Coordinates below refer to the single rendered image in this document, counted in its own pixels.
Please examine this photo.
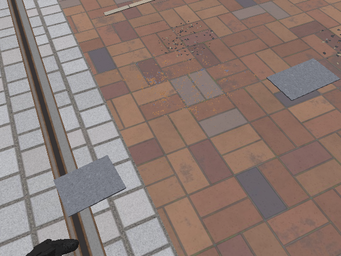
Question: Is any left robot hand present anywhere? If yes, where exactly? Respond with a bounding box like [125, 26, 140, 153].
[26, 239, 79, 256]

